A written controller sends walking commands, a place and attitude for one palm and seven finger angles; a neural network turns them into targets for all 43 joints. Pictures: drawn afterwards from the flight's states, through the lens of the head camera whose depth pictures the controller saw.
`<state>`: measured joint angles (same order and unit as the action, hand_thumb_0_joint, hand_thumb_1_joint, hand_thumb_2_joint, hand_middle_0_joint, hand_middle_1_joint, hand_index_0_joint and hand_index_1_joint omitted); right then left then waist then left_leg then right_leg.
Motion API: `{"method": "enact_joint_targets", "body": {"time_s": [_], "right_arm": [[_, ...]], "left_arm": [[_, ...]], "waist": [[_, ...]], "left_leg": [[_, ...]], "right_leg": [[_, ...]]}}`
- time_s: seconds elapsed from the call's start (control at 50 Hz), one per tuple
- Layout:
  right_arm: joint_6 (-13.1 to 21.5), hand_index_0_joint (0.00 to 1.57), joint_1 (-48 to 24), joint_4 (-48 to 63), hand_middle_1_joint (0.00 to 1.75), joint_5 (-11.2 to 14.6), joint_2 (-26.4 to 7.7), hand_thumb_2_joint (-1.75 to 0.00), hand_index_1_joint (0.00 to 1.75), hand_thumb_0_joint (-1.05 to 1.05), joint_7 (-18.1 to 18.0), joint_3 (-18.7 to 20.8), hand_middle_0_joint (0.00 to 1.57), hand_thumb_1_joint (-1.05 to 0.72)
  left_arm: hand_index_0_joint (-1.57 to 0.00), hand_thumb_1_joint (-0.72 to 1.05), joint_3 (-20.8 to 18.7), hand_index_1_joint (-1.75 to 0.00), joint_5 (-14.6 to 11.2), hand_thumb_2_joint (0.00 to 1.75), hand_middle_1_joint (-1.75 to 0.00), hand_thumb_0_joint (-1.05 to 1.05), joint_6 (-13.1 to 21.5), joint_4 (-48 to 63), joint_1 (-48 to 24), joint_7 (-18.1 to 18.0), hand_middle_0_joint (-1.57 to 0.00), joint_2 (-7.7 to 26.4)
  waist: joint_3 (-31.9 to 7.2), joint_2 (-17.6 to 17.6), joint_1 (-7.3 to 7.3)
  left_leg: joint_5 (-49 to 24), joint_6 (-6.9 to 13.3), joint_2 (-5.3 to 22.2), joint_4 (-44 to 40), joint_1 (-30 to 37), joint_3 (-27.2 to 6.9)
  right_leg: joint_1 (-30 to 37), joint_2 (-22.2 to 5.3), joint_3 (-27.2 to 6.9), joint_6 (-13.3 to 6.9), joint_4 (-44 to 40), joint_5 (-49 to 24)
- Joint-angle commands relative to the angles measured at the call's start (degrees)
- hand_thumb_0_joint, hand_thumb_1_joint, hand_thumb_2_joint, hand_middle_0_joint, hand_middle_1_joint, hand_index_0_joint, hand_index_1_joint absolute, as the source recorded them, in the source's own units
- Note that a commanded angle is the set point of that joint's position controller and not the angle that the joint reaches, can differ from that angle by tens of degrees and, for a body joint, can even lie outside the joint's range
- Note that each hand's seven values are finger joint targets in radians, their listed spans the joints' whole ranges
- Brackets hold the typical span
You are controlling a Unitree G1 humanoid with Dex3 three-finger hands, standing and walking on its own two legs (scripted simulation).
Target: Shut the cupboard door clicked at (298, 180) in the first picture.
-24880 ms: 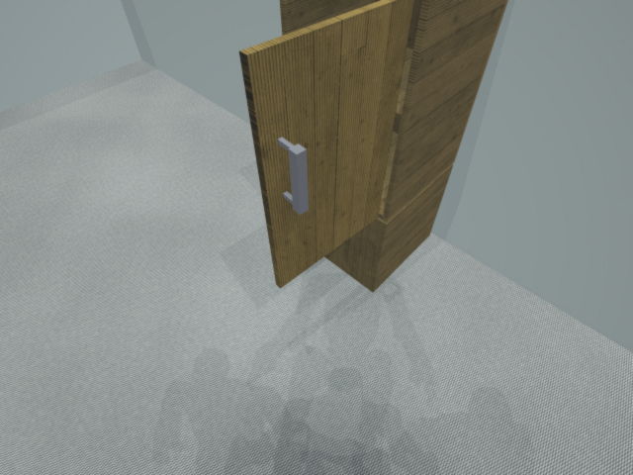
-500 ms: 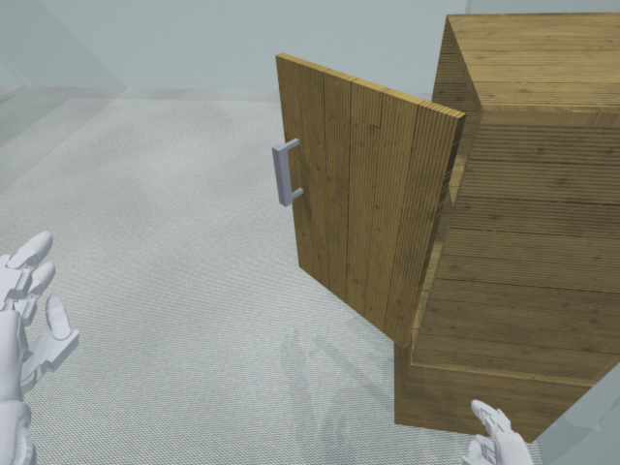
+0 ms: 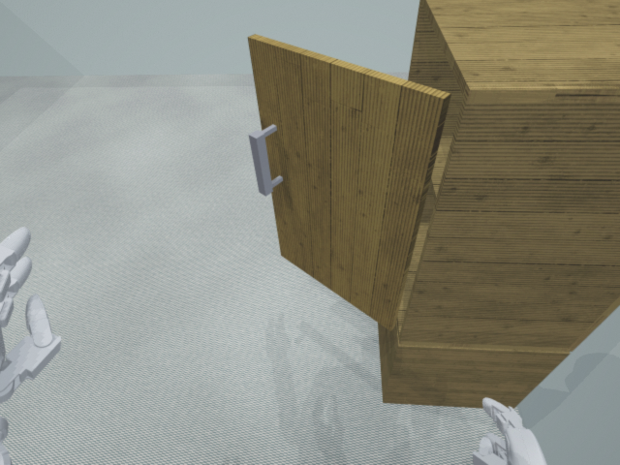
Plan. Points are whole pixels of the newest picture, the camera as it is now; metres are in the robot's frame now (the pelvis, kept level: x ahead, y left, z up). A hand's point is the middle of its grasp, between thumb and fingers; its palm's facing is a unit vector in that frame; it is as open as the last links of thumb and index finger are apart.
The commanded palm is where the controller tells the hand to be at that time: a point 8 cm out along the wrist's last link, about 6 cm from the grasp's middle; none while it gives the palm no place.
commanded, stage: step back with the hand held close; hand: left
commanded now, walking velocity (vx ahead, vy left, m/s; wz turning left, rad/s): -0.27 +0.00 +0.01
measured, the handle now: (268, 160) +0.68 +0.14 +0.02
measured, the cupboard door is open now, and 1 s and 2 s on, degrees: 52 52 52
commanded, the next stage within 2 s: stop stepping back and stand still in 1.32 s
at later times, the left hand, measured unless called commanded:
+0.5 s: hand out of the picture +0.13 +0.29 +0.16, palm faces +0.48 -0.75 -0.46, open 7.4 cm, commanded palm +0.07 +0.32 +0.18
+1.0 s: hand out of the picture +0.08 +0.27 +0.16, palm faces +0.45 -0.77 -0.45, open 7.4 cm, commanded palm +0.00 +0.31 +0.18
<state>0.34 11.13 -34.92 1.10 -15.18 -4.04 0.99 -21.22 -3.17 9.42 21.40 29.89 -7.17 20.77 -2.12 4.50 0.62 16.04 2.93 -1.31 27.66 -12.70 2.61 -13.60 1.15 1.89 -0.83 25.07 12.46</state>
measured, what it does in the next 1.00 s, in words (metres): shifts its weight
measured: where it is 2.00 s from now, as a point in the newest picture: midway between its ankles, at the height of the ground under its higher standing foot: outside the picture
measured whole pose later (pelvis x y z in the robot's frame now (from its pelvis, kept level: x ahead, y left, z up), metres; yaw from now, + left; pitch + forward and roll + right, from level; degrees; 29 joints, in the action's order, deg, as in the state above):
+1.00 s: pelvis -0.12 +0.01 -0.02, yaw +3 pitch +2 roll -1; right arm 2.6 11.8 -33.9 0.0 -12.6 -3.0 1.0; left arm -25.4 -0.6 15.8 31.5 30.3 -8.9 23.8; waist -0.1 -2.0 -1.9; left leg 19.1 2.2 -1.7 40.5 -30.6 2.8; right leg -27.2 1.4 -2.6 1.2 35.9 10.6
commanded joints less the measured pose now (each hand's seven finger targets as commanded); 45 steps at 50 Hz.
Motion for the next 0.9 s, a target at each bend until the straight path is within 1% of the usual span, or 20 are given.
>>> {"method": "enact_joint_targets", "body": {"time_s": [0.0,0.06,0.14,0.2,0.26,0.3,0.32,0.36,0.4,0.42,0.48,0.5,0.52,0.56,0.66,0.7,0.74,0.8,0.84,0.88], "right_arm": [[1.38,0.2,-6.4,11.2,0.3,-0.05,-5.93,-0.9,0.3,0.0,-1.52,2.5,0.2,-0.9],[0.4,0.2,-5.58,12.33,0.3,0.16,-5.73,-0.9,0.3,0.0,-1.59,2.63,0.2,-0.9],[0.21,0.2,-5.46,13.04,0.3,0.05,-6.1,-0.9,0.3,0.0,-1.57,2.61,0.2,-0.9],[0.83,0.2,-5.76,13.14,0.3,-0.24,-6.69,-0.9,0.3,0.0,-1.76,2.68,0.2,-0.9],[1.7,0.2,-5.05,13.31,0.3,-0.45,-6.57,-0.9,0.3,0.0,-1.87,2.44,0.2,-0.9],[2.3,0.2,-5.11,13.06,0.3,-0.61,-6.91,-0.9,0.3,0.0,-1.96,2.68,0.2,-0.9],[2.53,0.2,-4.78,13.16,0.3,-0.49,-6.51,-0.9,0.3,0.0,-1.93,2.49,0.2,-0.9],[3.07,0.2,-4.08,13.0,0.3,-0.51,-6.65,-0.9,0.3,0.0,-1.85,2.6,0.2,-0.9],[3.54,0.2,-4.0,12.59,0.3,-0.53,-7.02,-0.9,0.3,0.0,-1.54,2.77,0.2,-0.9],[3.71,0.2,-3.63,12.64,0.3,-0.44,-6.43,-0.9,0.3,0.0,-1.45,2.55,0.2,-0.9],[4.48,0.2,-3.2,12.14,0.3,-0.68,-6.41,-0.9,0.3,0.0,-1.19,2.6,0.2,-0.9],[4.76,0.2,-3.21,11.78,0.3,-0.82,-6.55,-0.9,0.3,0.0,-1.2,2.77,0.2,-0.9],[4.97,0.2,-3.09,11.73,0.3,-0.88,-6.0,-0.9,0.3,0.0,-1.1,2.31,0.2,-0.9],[5.54,0.2,-3.42,11.25,0.3,-1.0,-6.09,-0.9,0.3,0.0,-1.17,2.3,0.2,-0.9],[6.4,0.2,-3.85,11.03,0.3,-1.06,-6.65,-0.9,0.3,0.0,-1.36,2.72,0.2,-0.9],[6.67,0.2,-4.33,11.11,0.3,-1.18,-6.61,-0.9,0.3,0.0,-1.28,3.04,0.2,-0.9],[6.88,0.2,-3.68,10.82,0.3,-1.09,-6.31,-0.9,0.3,0.0,-1.04,3.1,0.2,-0.9],[6.6,0.2,-2.98,10.27,0.3,-1.04,-6.09,-0.9,0.3,0.0,-0.56,3.29,0.2,-0.9],[6.46,0.2,-3.26,10.51,0.3,-0.92,-5.37,-0.9,0.3,0.0,-0.17,3.17,0.2,-0.9],[5.93,0.2,-3.13,10.01,0.3,-1.32,-4.3,-0.9,0.3,0.0,0.26,2.88,0.2,-0.9]], "left_arm": [[-0.2,0.9,-10.77,-0.3,-0.69,0.9,-0.3,0.0,3.36,13.1,-0.99,-1.59,-0.2,15.05],[-0.2,0.9,-10.42,-0.3,-0.76,0.9,-0.3,0.0,2.93,13.55,0.54,-1.61,-0.2,14.25],[-0.2,0.9,-10.4,-0.3,-0.36,0.9,-0.3,0.0,3.07,15.28,1.56,-1.85,-0.2,13.96],[-0.2,0.9,-11.68,-0.3,0.34,0.9,-0.3,0.0,3.65,16.25,0.29,-2.04,-0.2,14.71],[-0.2,0.9,-11.1,-0.3,0.96,0.9,-0.3,0.0,4.54,16.35,-1.68,-2.14,-0.2,13.21],[-0.2,0.9,-12.37,-0.3,1.76,0.9,-0.3,0.0,5.16,15.97,-3.37,-2.14,-0.2,14.14],[-0.2,0.9,-11.61,-0.3,1.87,0.9,-0.3,0.0,5.45,15.39,-3.41,-2.13,-0.2,13.11],[-0.2,0.9,-11.49,-0.3,2.05,0.9,-0.3,0.0,5.92,15.42,-3.79,-2.1,-0.2,12.74],[-0.2,0.9,-11.73,-0.3,2.39,0.9,-0.3,0.0,6.34,15.96,-4.63,-1.99,-0.2,13.07],[-0.2,0.9,-10.79,-0.3,2.3,0.9,-0.3,0.0,6.56,16.42,-4.81,-2.01,-0.2,12.21],[-0.2,0.9,-10.66,-0.3,2.29,0.9,-0.3,0.0,7.18,18.09,-5.98,-2.35,-0.2,12.68],[-0.2,0.9,-11.85,-0.3,2.42,0.9,-0.3,0.0,7.43,18.29,-5.96,-2.53,-0.2,14.05],[-0.2,0.9,-10.44,-0.3,2.21,0.9,-0.3,0.0,7.65,19.22,-6.12,-2.62,-0.2,12.77],[-0.2,0.9,-11.74,-0.3,2.25,0.9,-0.3,0.0,8.49,19.22,-5.21,-3.0,-0.2,13.75],[-0.2,0.9,-13.4,-0.3,2.86,0.9,-0.3,0.0,9.66,17.93,-4.57,-2.71,-0.2,13.21],[-0.2,0.9,-14.34,-0.3,3.06,0.9,-0.3,0.0,9.66,17.01,-4.84,-2.35,-0.2,13.99],[-0.2,0.9,-13.51,-0.3,2.26,0.9,-0.3,0.0,9.8,17.25,-3.02,-1.92,-0.2,13.12],[-0.2,0.9,-13.04,-0.3,2.28,0.9,-0.3,0.0,9.62,18.14,-3.18,-1.75,-0.2,13.13],[-0.2,0.9,-12.2,-0.3,2.2,0.9,-0.3,0.0,9.64,19.52,-3.4,-1.9,-0.2,13.48],[-0.2,0.9,-12.37,-0.3,1.79,0.9,-0.3,0.0,9.42,20.21,-2.64,-2.57,-0.2,14.56]], "waist": [[-9.3,-1.05,-0.07],[-9.38,-2.71,-0.38],[-8.26,-0.46,-0.41],[-5.81,2.3,-0.08],[-2.86,3.57,-0.45],[-2.31,3.07,-0.44],[-1.57,1.76,-0.77],[-1.94,0.58,-1.01],[-2.39,-0.08,-1.13],[-1.94,-1.69,-1.36],[-1.45,-3.68,-1.57],[-1.72,-4.32,-1.45],[-1.26,-4.04,-1.72],[-1.85,-1.91,-1.59],[-3.3,5.3,-0.97],[-2.24,4.42,-0.76],[-3.25,0.39,-1.06],[-4.73,-2.03,-1.39],[-4.04,-5.49,-1.74],[-3.96,-8.71,-1.87]], "left_leg": [[-26.5,-1.45,6.93,-2.86,-1.43,-6.49],[-26.6,-1.61,7.64,-2.38,-3.5,-6.58],[-17.67,-0.6,8.65,-4.41,-9.38,-8.28],[-5.32,1.04,10.1,-8.67,-17.46,-10.64],[7.83,2.48,11.95,-12.34,-25.55,-12.48],[15.65,3.48,12.39,-13.28,-30.22,-13.44],[18.09,3.81,12.32,-13.21,-32.25,-13.81],[19.31,3.96,11.43,-11.15,-32.8,-13.06],[22.3,3.87,9.75,-8.67,-33.15,-12.17],[22.21,3.62,8.82,-7.27,-32.74,-11.8],[22.1,2.69,6.51,-2.31,-28.46,-10.35],[21.35,2.4,6.31,-1.55,-26.64,-10.6],[20.15,2.0,6.1,-1.39,-25.05,-10.78],[19.71,2.39,7.22,-3.61,-25.23,-11.78],[27.15,4.96,14.08,-12.79,-39.08,-16.36],[25.87,5.29,14.55,-11.99,-40.85,-16.68],[18.7,4.36,12.86,-7.95,-35.93,-14.82],[19.36,2.54,8.5,-1.54,-33.35,-10.69],[20.05,0.85,5.65,4.49,-28.39,-8.75],[15.01,-0.68,3.7,9.15,-21.48,-7.81]], "right_leg": [[7.5,-5.89,-5.67,-0.45,3.73,-24.67],[7.59,-5.84,-6.32,-0.34,5.58,-25.61],[8.06,-5.0,-6.72,-0.02,7.14,-19.28],[10.46,-2.79,-5.53,1.06,9.46,-12.39],[12.8,-1.57,-4.73,1.56,13.59,-9.0],[15.36,-1.07,-4.82,1.81,14.92,-8.62],[15.82,-1.16,-5.13,1.83,15.63,-8.3],[15.65,-1.57,-6.27,1.49,15.47,-9.66],[14.71,-2.58,-8.92,0.88,13.7,-7.89],[13.17,-3.33,-9.72,0.45,12.8,-6.88],[5.66,-5.5,-13.56,-0.88,7.01,1.5],[3.81,-6.03,-14.31,-1.26,5.4,3.64],[1.5,-6.39,-13.96,-1.58,4.82,5.2],[1.95,-4.83,-12.19,-0.96,6.58,3.62],[16.5,0.85,-5.84,1.65,21.23,-5.44],[17.45,1.6,-6.12,1.8,22.28,-6.89],[14.24,0.48,-8.3,0.9,19.48,-10.66],[10.51,-3.85,-15.28,-1.02,13.69,-11.06],[2.11,-8.11,-21.2,-3.07,6.2,-2.07],[-6.05,-12.01,-24.09,-5.11,-0.44,3.97]]}}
